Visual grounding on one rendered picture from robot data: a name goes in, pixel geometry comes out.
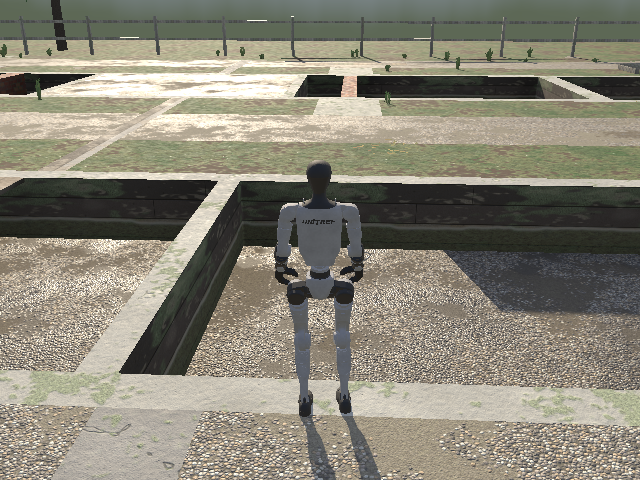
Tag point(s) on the robot left hand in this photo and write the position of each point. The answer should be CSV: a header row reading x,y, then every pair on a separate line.
x,y
288,271

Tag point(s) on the left robot forearm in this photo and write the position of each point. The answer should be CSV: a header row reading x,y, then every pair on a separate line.
x,y
281,262

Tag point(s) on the robot left upper arm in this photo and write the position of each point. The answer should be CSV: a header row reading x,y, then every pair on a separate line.
x,y
287,213

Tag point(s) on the right robot forearm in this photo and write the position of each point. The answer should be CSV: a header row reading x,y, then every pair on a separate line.
x,y
357,262

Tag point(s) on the robot right hand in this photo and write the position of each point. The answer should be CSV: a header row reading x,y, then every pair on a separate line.
x,y
349,269

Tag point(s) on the left robot shin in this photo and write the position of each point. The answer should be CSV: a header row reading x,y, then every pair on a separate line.
x,y
302,362

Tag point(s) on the robot right upper arm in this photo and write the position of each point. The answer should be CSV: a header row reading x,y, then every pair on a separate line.
x,y
350,213

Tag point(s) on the right robot foot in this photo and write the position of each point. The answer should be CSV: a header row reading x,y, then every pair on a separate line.
x,y
344,405

